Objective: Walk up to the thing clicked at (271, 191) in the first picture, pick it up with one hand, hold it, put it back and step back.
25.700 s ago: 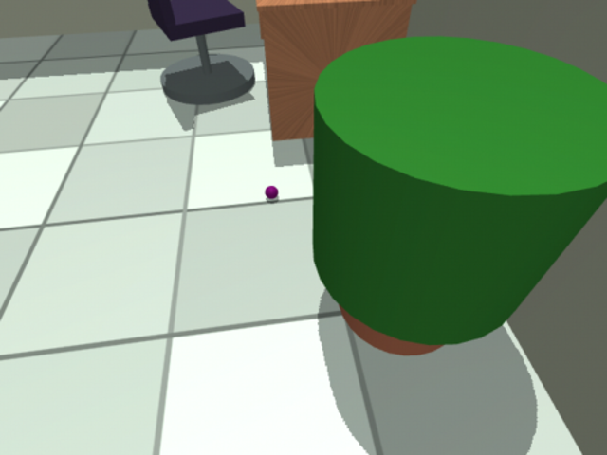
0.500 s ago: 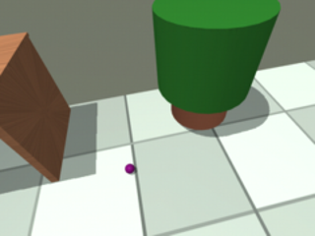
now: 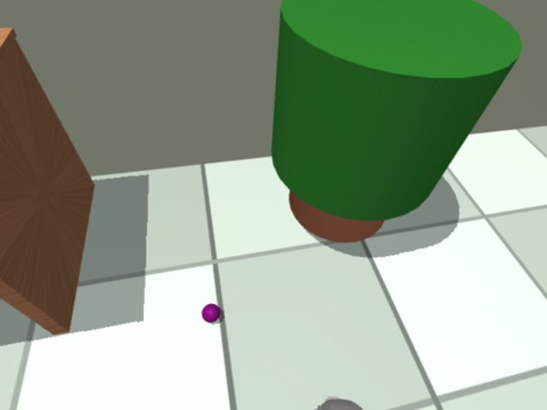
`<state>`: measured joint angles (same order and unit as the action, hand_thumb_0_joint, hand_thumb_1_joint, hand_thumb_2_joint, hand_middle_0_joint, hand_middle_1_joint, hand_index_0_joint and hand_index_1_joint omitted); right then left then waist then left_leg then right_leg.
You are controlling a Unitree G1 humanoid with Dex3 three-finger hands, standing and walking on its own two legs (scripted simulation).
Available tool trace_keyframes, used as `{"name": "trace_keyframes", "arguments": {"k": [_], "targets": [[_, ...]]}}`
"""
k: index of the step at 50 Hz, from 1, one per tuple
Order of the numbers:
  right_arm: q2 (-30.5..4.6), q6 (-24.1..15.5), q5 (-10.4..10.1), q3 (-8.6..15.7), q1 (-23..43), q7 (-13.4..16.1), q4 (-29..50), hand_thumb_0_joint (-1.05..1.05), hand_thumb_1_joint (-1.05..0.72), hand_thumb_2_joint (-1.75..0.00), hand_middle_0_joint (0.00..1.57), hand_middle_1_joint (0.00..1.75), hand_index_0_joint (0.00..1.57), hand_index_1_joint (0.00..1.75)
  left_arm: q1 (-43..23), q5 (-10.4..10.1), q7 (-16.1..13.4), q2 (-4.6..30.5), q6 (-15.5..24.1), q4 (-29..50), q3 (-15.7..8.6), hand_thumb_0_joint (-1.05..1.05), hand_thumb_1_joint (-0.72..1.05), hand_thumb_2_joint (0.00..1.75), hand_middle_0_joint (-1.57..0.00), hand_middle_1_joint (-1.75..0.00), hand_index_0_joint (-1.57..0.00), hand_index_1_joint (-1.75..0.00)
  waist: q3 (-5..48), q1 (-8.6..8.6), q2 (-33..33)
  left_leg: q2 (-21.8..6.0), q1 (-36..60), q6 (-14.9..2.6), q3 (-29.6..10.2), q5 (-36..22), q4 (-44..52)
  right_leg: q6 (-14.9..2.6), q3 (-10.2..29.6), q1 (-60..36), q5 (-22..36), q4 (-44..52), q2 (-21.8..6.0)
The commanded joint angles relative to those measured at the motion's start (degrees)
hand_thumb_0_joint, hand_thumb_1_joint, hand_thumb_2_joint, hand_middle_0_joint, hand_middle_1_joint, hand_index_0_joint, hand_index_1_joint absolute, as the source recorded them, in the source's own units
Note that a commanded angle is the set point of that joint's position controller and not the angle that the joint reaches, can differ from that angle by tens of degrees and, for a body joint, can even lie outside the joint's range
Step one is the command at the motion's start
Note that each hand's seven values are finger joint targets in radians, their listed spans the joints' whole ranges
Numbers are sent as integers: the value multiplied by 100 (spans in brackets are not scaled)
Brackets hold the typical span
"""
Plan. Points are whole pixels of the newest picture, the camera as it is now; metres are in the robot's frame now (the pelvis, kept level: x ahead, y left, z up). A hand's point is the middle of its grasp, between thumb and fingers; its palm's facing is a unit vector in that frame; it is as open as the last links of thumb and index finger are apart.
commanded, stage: walk up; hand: left
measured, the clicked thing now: (211, 313) +0.54 +0.21 -0.73
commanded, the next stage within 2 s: stand in 1.20 s
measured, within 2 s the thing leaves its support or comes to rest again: neither
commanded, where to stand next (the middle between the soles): +0.11 -0.03 m, yaw +1 degrees
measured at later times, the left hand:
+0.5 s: hand out of the picture +0.14 +0.23 -0.14, palm faces -0.04 -0.95 -0.32, open 7.4 cm
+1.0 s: hand out of the picture +0.10 +0.23 -0.14, palm faces -0.01 -0.95 -0.32, open 7.4 cm
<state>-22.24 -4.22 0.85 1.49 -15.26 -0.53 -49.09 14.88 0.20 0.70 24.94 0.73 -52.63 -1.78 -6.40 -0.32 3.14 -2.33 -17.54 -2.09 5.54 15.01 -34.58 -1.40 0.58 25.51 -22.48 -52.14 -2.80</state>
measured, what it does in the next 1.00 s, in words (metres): steps on the spot: right foot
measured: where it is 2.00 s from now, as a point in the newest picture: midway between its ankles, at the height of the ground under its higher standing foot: outside the picture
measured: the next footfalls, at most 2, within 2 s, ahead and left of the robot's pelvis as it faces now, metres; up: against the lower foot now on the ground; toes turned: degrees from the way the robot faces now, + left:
right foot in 0.12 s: +0.09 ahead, -0.15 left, +0.00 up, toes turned -2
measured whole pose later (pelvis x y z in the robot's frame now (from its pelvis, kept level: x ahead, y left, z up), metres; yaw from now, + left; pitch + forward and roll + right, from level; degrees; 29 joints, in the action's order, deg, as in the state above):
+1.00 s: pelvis +0.03 -0.02 +0.02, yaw +0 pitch -2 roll +0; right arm -20.4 -1.8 0.6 -0.3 -4.1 -0.4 -67.6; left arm 5.2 0.3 1.1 19.6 -0.2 -68.2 -0.4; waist -2.8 0.2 0.1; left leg -2.6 -7.1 0.6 5.5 9.4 -18.4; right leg 1.1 -1.7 8.3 -8.0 -18.0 -1.8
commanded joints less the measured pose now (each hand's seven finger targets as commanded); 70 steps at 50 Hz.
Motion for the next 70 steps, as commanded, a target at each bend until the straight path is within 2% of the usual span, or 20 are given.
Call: {"name": "trace_keyframes", "arguments": {"k": [1, 2, 3, 4, 5, 6, 7, 8, 9, 11, 12, 13, 18, 31, 45, 51, 59, 62, 68, 70], "targets": [[-1528, -37, -58, 409, 58, 160, 279, 0, -90, -90, 20, 30, 20, 30, 262, -10, -71, 741, -14, 118, -277, 0, 90, 90, -20, -30, -20, -30, 774, 84, -1371, -1355, 292, -845, -1058, -3230, 698, -11, -156, -598, 379, 687, -51], [-1514, -6, -85, 398, 113, 165, 296, 0, -90, -90, 20, 30, 20, 30, 249, -16, -80, 745, -15, 89, -275, 0, 90, 90, -20, -30, -20, -30, 881, 86, -1324, -1372, 360, -876, -1049, -3390, 523, -35, -231, -721, 408, 860, 9], [-1496, 37, -99, 390, 113, 181, 273, 0, -90, -90, 20, 30, 20, 30, 121, -6, -79, 772, -16, 65, -283, 0, 90, 90, -20, -30, -20, -30, 973, 39, -1176, -1265, 350, -807, -997, -3408, 320, -52, -279, -886, 526, 1140, 85], [-1514, 73, -125, 376, 221, 184, 265, 0, -90, -90, 20, 30, 20, 30, 133, 3, -81, 767, -9, 26, -302, 0, 90, 90, -20, -30, -20, -30, 1038, 124, -1155, -1218, 196, -709, -966, -3018, 123, -99, -314, -1213, 865, 1580, 110], [-1444, 111, -149, 332, 298, 181, 240, 0, -90, -90, 20, 30, 20, 30, 110, 32, -94, 835, 31, -2, -308, 0, 90, 90, -20, -30, -20, -30, 1019, 187, -945, -1080, 46, -513, -939, -2504, -77, -164, -188, -1480, 1353, 2145, 76], [-1261, 124, -180, 271, 280, 176, 241, 0, -90, -90, 20, 30, 20, 30, -3, 77, -106, 1087, 80, 7, -354, 0, 90, 90, -20, -30, -20, -30, 1086, 161, -414, -866, -277, -262, -817, -1713, -308, -322, 397, -1754, 2301, 2211, -364], [-1052, 127, -206, 208, 214, 177, 215, 0, -90, -90, 20, 30, 20, 30, -255, 85, -103, 1326, 122, 80, -393, 0, 90, 90, -20, -30, -20, -30, 1067, -7, 163, -461, -430, -24, -532, -737, -537, -599, 1194, -1659, 2561, 2427, -992], [-1062, 171, -204, 217, 287, 206, 21, 0, -90, -90, 20, 30, 20, 30, -619, -10, -91, 1374, 103, 83, -341, 0, 90, 90, -20, -30, -20, -30, 1036, -42, 424, -38, 104, 62, -433, 198, -685, -1067, 1587, -986, 2505, 2524, -1390], [-1100, 182, -178, 226, 223, 216, -169, 0, -90, -90, 20, 30, 20, 30, -852, -18, -78, 1245, 93, 112, -279, 0, 90, 90, -20, -30, -20, -30, 891, -131, 332, -64, 486, 64, -454, 389, -326, -966, 1441, -602, 2318, 2541, -1324], [-1255, 144, -156, 242, 415, 161, -364, 0, -90, -90, 20, 30, 20, 30, -944, -13, -76, 1018, 55, 3, -164, 0, 90, 90, -20, -30, -20, -30, 788, -105, 149, -380, 671, -39, -657, -120, 322, -405, 786, -435, 1751, 2407, -773], [-1299, 135, -151, 228, 599, 136, -416, 0, -90, -90, 20, 30, 20, 30, -925, -15, -70, 970, 41, -72, -149, 0, 90, 90, -20, -30, -20, -30, 742, -30, 175, -578, 531, -110, -837, -179, 519, -245, 582, -581, 1429, 2368, -542], [-1311, 127, -134, 207, 670, 121, -491, 0, -90, -90, 20, 30, 20, 30, -956, 1, -63, 965, 30, -160, -150, 0, 90, 90, -20, -30, -20, -30, 780, -7, 234, -687, 361, -156, -931, -178, 649, -194, 523, -865, 1283, 2408, -461], [-1203, 89, -113, 66, 1027, 94, -881, 0, -90, -90, 20, 30, 20, 30, -1186, -40, -47, 856, 62, -443, -84, 0, 90, 90, -20, -30, -20, -30, 918, 52, -141, -588, 552, -10, -727, -649, 1018, -171, 550, -1364, 1818, 2699, -541], [-1078, 100, -48, 19, 1409, 79, -1423, 0, -90, -90, 20, 30, 20, 30, -1540, -29, -4, 689, 21, -991, -51, 0, 90, 90, -20, -30, -20, -30, 800, 56, -286, -622, 903, 131, -692, -537, 1937, 4, 410, -1707, 1582, 3542, -510], [-1078, 135, -53, 62, 1416, 87, -1521, 0, -90, -90, 20, 30, 20, 30, -1385, 5, -12, 649, 21, -1194, -86, 0, 90, 90, -20, -30, -20, -30, 836, 19, -246, -638, 1161, 146, -685, -595, 2029, 47, 366, -1682, 1606, 3761, -506], [-1035, 137, -66, 52, 1393, 88, -1506, 0, -90, -90, 20, 30, 20, 30, -1315, 2, -21, 638, 27, -1184, -97, 0, 90, 90, -20, -30, -20, -30, 918, 45, -238, -655, 1215, 150, -645, -892, 2000, 84, 352, -1788, 1975, 3714, -532], [-1004, 157, -48, 76, 1389, 92, -1486, 0, -90, -90, 20, 30, 20, 30, -1297, 20, -34, 619, 20, -1146, -95, 0, 90, 90, -20, -30, -20, -30, 873, 38, -266, -642, 1178, 160, -659, -904, 2034, 86, 345, -1817, 1980, 3728, -525], [-937, 212, -7, 75, 1383, 83, -1429, 0, -90, -90, 20, 30, 20, 30, -1302, 37, -90, 723, 81, -1115, -85, 0, 90, 90, -20, -30, -20, -30, 891, -2, -272, -659, 1099, 181, -713, -793, 2072, 100, 284, -1895, 1670, 3698, -536], [-978, 188, -20, 84, 1353, 72, -1423, 0, -90, -90, 20, 30, 20, 30, -1235, 24, -93, 679, 108, -1070, -60, 0, 90, 90, -20, -30, -20, -30, 910, 28, -315, -687, 1272, 176, -723, -1387, 2009, 83, 266, -1950, 2181, 3660, -586], [-978, 188, -19, 88, 1323, 73, -1415, 0, -90, -90, 20, 30, 20, 30, -1271, 24, -101, 693, 111, -1053, -63, 0, 90, 90, -20, -30, -20, -30, 926, 4, -278, -688, 1272, 183, -713, -1400, 2011, 97, 218, -1965, 2148, 3668, -569]]}}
